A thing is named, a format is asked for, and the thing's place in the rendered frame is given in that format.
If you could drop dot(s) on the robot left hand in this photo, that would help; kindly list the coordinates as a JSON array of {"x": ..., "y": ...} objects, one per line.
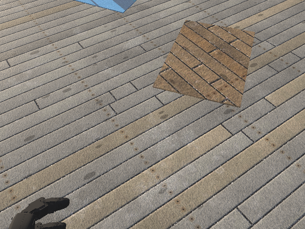
[{"x": 38, "y": 209}]

